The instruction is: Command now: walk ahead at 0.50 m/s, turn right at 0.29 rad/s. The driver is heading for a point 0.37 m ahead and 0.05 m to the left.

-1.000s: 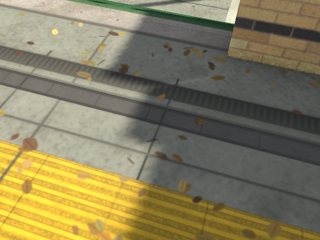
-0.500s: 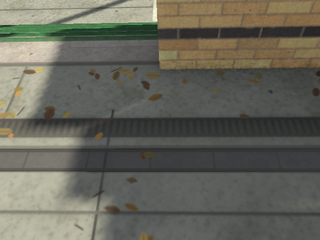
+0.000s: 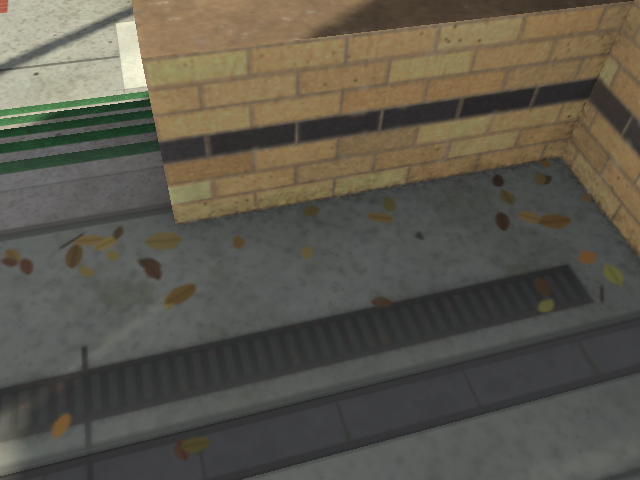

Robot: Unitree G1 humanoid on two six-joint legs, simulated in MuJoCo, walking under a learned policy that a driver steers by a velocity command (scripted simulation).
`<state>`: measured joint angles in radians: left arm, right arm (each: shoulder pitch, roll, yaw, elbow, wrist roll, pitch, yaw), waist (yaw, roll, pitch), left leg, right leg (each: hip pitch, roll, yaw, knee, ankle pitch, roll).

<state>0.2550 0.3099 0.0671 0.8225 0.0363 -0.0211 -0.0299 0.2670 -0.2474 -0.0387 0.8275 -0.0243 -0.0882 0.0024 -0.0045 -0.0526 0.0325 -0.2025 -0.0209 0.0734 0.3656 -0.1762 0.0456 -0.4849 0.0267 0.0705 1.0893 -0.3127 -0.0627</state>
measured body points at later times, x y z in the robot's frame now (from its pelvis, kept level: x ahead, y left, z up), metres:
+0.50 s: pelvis +0.22 -0.05 +0.00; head +0.26 -0.07 +0.45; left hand +0.32 +0.20 -0.12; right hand +0.26 -0.31 -0.15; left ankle +0.21 +0.09 -0.67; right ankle +0.25 -0.12 -0.74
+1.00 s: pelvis +0.28 -0.03 +0.00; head +0.29 -0.02 +0.45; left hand +0.30 +0.21 -0.16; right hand +0.32 -0.26 -0.15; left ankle +0.31 +0.07 -0.75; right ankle +0.25 -0.12 -0.75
